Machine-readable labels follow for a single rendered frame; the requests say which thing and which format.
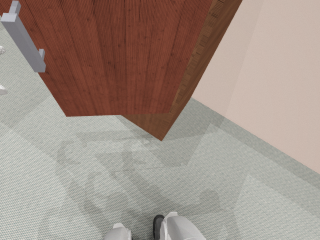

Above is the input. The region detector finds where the handle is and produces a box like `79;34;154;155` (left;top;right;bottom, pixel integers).
0;0;46;73

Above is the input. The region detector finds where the robot right foot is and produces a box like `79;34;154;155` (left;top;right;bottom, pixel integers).
153;214;165;240

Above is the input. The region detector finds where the cupboard door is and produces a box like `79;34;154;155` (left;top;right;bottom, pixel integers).
0;0;213;117

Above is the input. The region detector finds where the robot right thigh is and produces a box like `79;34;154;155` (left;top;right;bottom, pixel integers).
161;216;206;240

